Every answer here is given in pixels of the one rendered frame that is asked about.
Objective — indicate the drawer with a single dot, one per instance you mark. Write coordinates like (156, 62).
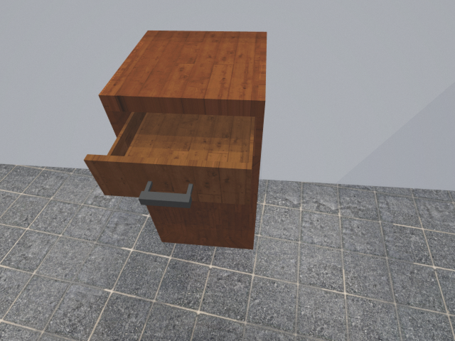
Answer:
(212, 152)

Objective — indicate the handle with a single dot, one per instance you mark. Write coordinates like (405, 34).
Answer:
(166, 199)

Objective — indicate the cabinet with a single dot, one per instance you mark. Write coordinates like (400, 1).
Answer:
(196, 72)

